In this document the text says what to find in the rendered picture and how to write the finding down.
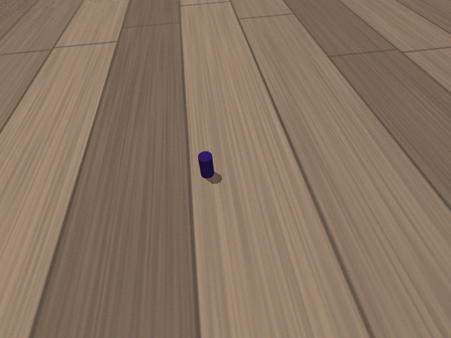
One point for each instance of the can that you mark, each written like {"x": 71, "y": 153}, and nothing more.
{"x": 206, "y": 164}

